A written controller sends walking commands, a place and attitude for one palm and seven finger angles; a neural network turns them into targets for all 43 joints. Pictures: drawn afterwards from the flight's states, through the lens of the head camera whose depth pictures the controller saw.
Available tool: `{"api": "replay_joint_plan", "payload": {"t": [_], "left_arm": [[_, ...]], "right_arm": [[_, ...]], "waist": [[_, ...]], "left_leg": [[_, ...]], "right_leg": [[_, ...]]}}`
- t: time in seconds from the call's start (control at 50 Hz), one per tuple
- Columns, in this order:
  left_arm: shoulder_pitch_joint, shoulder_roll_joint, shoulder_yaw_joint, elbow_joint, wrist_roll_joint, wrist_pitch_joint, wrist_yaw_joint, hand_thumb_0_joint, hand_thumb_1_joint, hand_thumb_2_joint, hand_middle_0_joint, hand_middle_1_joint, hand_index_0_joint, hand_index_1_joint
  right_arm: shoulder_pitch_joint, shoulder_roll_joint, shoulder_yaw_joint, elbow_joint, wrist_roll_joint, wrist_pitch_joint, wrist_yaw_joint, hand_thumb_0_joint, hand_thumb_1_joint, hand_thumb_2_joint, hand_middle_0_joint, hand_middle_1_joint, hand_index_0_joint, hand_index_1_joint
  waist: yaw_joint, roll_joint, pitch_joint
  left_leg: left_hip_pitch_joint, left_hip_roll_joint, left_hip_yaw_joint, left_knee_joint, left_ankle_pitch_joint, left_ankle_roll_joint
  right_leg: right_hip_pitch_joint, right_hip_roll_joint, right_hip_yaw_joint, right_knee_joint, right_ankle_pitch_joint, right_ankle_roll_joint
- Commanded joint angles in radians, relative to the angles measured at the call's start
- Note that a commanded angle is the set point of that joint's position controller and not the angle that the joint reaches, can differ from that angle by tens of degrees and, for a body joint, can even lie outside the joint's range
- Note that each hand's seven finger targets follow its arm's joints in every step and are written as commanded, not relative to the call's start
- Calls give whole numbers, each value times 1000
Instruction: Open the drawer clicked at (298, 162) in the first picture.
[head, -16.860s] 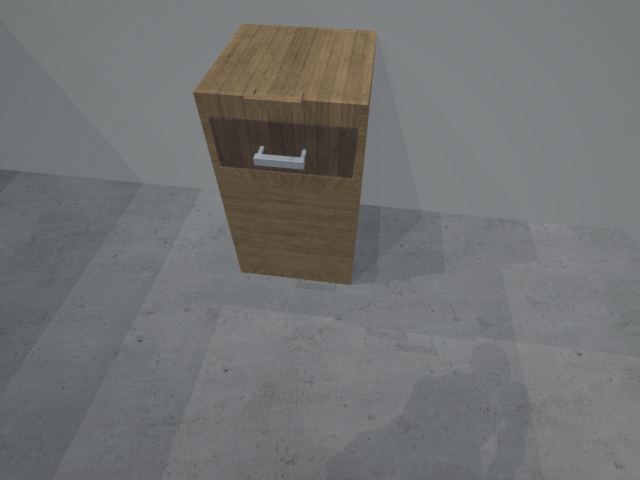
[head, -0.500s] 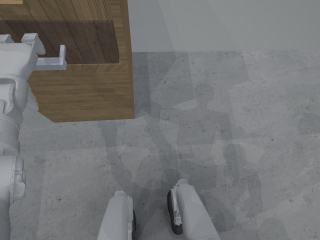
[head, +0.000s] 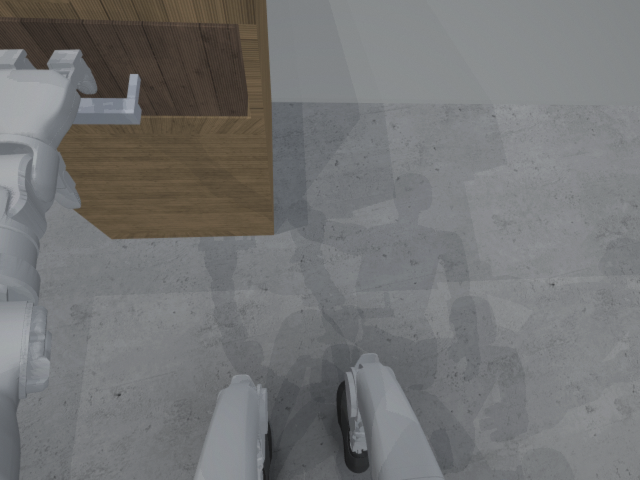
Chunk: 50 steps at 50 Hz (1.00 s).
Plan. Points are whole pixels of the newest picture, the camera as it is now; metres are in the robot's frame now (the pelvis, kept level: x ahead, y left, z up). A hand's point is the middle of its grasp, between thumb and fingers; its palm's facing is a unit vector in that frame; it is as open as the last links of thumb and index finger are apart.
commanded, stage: lower the fingers behind the handle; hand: left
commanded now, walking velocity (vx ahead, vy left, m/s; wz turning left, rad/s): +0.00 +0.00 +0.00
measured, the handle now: (83, 96) +0.59 +0.27 -0.01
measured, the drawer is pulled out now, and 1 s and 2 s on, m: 0.00 0.00 0.00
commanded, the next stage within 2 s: lift the fingers back up to retry in 0.70 s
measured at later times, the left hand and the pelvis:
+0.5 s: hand (60, 136) +0.52 +0.29 +0.00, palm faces -0.07 +0.06 -1.00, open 13.9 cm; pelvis -0.03 -0.01 -0.03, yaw +0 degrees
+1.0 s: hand (59, 130) +0.53 +0.29 +0.00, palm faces -0.09 +0.03 -1.00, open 13.9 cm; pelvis -0.03 +0.00 -0.03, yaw +0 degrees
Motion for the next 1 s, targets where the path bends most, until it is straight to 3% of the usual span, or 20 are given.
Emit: {"api": "replay_joint_plan", "payload": {"t": [0.0,0.12,0.16,0.24,0.26,0.28,0.32,0.38,0.4,0.46,0.5,0.54,0.6,0.62,0.64,0.68,0.72,0.8,0.92,0.98], "left_arm": [[-324,234,33,-62,-11,29,-4,0,-500,300,-300,-1200,-300,-1200],[-351,223,6,-29,-6,57,-43,0,-500,300,-300,-1200,-300,-1200],[-324,252,22,-42,-9,57,-62,0,-500,300,-300,-1200,-300,-1200],[-301,222,-7,-32,-26,51,-106,0,-500,300,-300,-1200,-300,-1200],[-294,241,6,-28,-32,49,-114,0,-500,300,-300,-1200,-300,-1200],[-313,237,-6,-38,-34,43,-123,0,-500,300,-300,-1200,-300,-1200],[-334,254,8,-65,-39,29,-134,0,-500,300,-300,-1200,-300,-1200],[-309,275,22,-70,-43,14,-145,0,-500,300,-300,-1200,-300,-1200],[-327,252,3,-72,-45,11,-146,0,-500,300,-300,-1200,-300,-1200],[-370,275,15,-86,-46,1,-140,0,-500,300,-300,-1200,-300,-1200],[-336,295,30,-75,-42,4,-138,0,-500,300,-300,-1200,-300,-1200],[-362,273,14,-78,-42,7,-136,0,-500,300,-300,-1200,-300,-1200],[-373,306,26,-75,-43,21,-133,0,-500,300,-300,-1200,-300,-1200],[-375,329,44,-93,-39,18,-135,0,-500,300,-300,-1200,-300,-1200],[-378,297,17,-83,-35,23,-136,0,-500,300,-300,-1200,-300,-1200],[-381,275,-1,-69,-32,33,-137,0,-500,300,-300,-1200,-300,-1200],[-390,278,7,-70,-34,38,-135,0,-500,300,-300,-1200,-300,-1200],[-412,321,23,-88,-42,46,-148,0,-500,300,-300,-1200,-300,-1200],[-431,392,69,-156,-44,36,-165,0,-500,300,-300,-1200,-300,-1200],[-452,375,61,-190,-52,21,-163,0,-500,300,-300,-1200,-300,-1200]], "right_arm": [[205,-188,-57,-18,1,-11,-21,0,-900,-900,200,300,200,300],[214,-191,-51,-29,9,-17,-26,0,-900,-900,200,300,200,300],[214,-194,-47,-36,11,-16,-28,0,-900,-900,200,300,200,300],[210,-186,-43,-48,19,-22,-32,0,-900,-900,200,300,200,300],[208,-189,-40,-49,22,-23,-35,0,-900,-900,200,300,200,300],[204,-187,-39,-51,23,-28,-37,0,-900,-900,200,300,200,300],[210,-188,-41,-53,24,-33,-40,0,-900,-900,200,300,200,300],[210,-189,-39,-60,29,-38,-43,0,-900,-900,200,300,200,300],[212,-187,-40,-61,30,-42,-44,0,-900,-900,200,300,200,300],[219,-189,-39,-55,31,-49,-45,0,-900,-900,200,300,200,300],[221,-191,-36,-60,32,-47,-45,0,-900,-900,200,300,200,300],[228,-189,-40,-56,33,-50,-44,0,-900,-900,200,300,200,300],[226,-192,-33,-58,35,-49,-45,0,-900,-900,200,300,200,300],[228,-195,-34,-56,34,-46,-45,0,-900,-900,200,300,200,300],[229,-191,-34,-59,36,-46,-45,0,-900,-900,200,300,200,300],[226,-191,-34,-55,38,-47,-45,0,-900,-900,200,300,200,300],[232,-193,-35,-54,37,-46,-46,0,-900,-900,200,300,200,300],[230,-194,-30,-58,39,-46,-49,0,-900,-900,200,300,200,300],[235,-192,-29,-64,40,-36,-55,0,-900,-900,200,300,200,300],[241,-185,-33,-60,39,-38,-56,0,-900,-900,200,300,200,300]], "waist": [[-49,81,-474],[-68,65,-483],[-49,62,-503],[-55,43,-482],[-57,15,-457],[-62,36,-446],[-64,33,-467],[-51,38,-474],[-63,30,-469],[-71,45,-468],[-53,42,-489],[-66,48,-487],[-66,41,-487],[-56,52,-509],[-61,81,-512],[-69,82,-470],[-76,53,-478],[-75,52,-497],[-54,78,-551],[-60,116,-561]], "left_leg": [[246,-12,-5,-175,276,21],[211,-14,-9,-155,243,26],[192,-15,-6,-146,241,26],[123,-19,6,-130,179,32],[97,-17,6,-129,161,35],[81,-18,8,-126,141,35],[78,-18,4,-121,127,37],[63,-21,6,-113,110,36],[57,-22,3,-112,103,37],[41,-21,2,-100,83,39],[42,-24,3,-100,97,37],[50,-23,1,-97,99,37],[28,-24,7,-95,80,40],[44,-23,1,-98,90,37],[60,-26,-2,-100,100,34],[65,-22,-7,-108,78,32],[75,-19,-13,-110,88,34],[51,-23,-1,-109,79,39],[126,-24,-7,-141,124,37],[180,-22,-15,-160,159,34]], "right_leg": [[319,39,-24,-110,126,-56],[289,38,-27,-85,99,-56],[312,37,-24,-74,107,-55],[319,36,-14,-71,72,-53],[316,36,-14,-69,60,-52],[305,34,-11,-68,43,-51],[293,34,-11,-58,25,-53],[290,33,-8,-51,7,-52],[283,33,-8,-53,1,-51],[258,32,-7,-44,-18,-51],[275,33,-7,-37,-10,-53],[255,31,-10,-37,-10,-51],[273,32,-4,-42,-19,-48],[272,32,-8,-32,-16,-51],[261,32,-10,-30,-8,-52],[226,32,-17,-35,-29,-52],[228,33,-19,-35,-20,-50],[283,30,-8,-49,-17,-46],[340,34,-5,-73,12,-46],[345,34,-8,-93,39,-44]]}}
